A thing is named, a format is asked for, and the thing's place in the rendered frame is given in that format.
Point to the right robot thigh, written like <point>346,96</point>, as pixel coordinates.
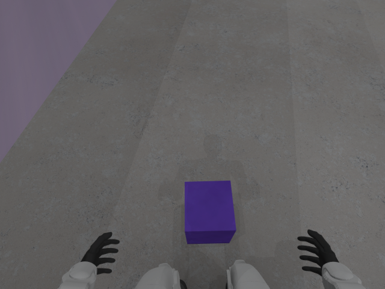
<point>244,276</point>

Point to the robot left hand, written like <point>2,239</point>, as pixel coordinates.
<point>96,250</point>

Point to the carton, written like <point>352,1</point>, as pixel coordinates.
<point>209,212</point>

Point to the left robot forearm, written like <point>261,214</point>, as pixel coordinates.
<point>81,276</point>

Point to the right robot forearm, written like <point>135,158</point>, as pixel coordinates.
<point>338,276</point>

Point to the robot right hand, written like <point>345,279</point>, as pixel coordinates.
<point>323,251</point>

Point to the robot right shin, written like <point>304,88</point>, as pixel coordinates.
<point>239,261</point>

